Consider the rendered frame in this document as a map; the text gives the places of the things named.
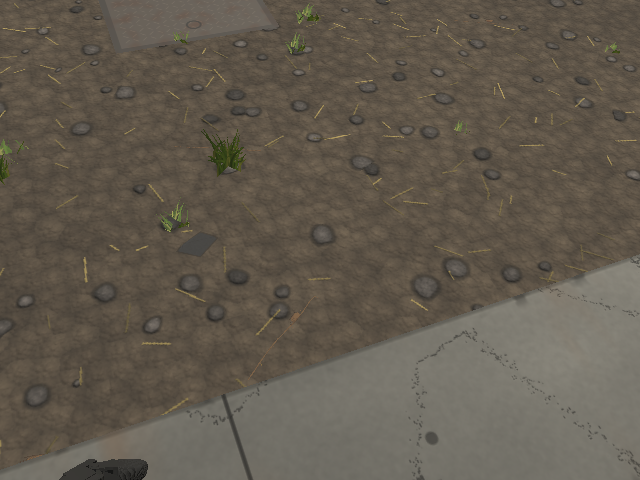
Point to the left robot hand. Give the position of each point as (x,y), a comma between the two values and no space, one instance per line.
(121,469)

